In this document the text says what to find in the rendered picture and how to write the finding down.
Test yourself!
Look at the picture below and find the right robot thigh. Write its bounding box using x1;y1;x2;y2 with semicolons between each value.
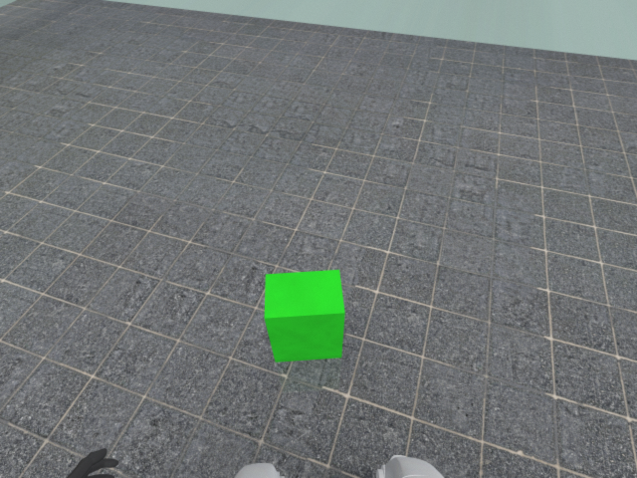
376;457;444;478

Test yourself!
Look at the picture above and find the left robot hand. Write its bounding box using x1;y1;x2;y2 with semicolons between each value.
67;448;118;478

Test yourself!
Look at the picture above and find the carton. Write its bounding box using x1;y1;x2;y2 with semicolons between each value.
265;270;345;362

